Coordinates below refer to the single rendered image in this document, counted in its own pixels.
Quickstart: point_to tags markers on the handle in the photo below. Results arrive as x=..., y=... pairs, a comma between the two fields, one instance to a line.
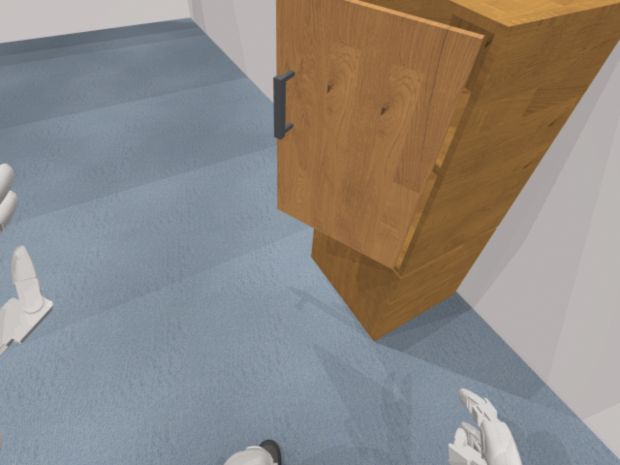
x=279, y=100

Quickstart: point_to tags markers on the robot right hand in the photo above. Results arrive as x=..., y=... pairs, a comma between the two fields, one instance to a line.
x=492, y=445

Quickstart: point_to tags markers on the robot left shin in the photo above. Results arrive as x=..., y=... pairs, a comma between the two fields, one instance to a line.
x=261, y=449

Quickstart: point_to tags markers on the robot left foot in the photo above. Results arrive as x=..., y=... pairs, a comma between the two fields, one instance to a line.
x=271, y=447

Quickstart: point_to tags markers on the cupboard door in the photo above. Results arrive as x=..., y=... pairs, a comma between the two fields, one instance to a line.
x=372, y=98

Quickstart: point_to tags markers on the robot left hand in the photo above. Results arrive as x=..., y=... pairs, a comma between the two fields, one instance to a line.
x=19, y=318

